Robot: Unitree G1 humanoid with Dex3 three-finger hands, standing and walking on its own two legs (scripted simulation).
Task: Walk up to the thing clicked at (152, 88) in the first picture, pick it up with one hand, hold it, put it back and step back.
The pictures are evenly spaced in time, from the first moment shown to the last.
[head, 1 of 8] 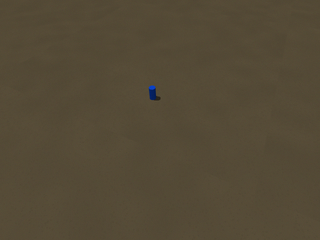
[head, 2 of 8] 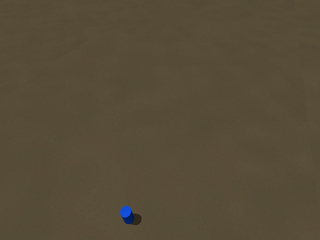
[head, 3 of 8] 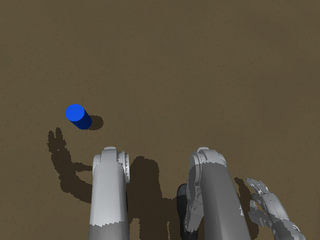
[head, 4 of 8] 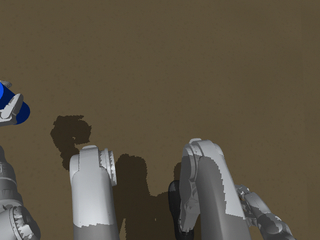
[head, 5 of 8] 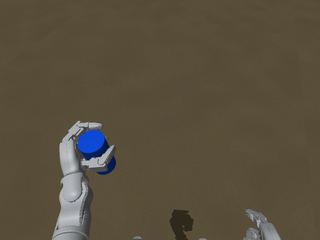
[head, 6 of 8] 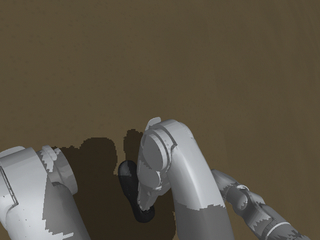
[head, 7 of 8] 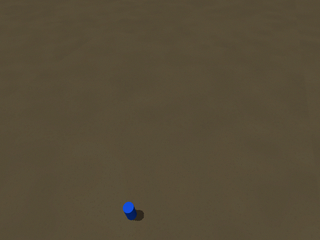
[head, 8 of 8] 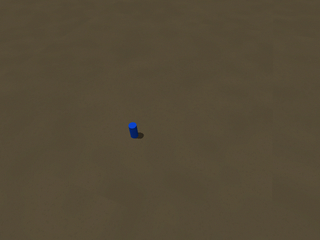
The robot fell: no
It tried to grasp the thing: yes
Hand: left
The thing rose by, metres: 0.70
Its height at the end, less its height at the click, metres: +0.00
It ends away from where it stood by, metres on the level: 0.00
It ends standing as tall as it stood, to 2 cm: yes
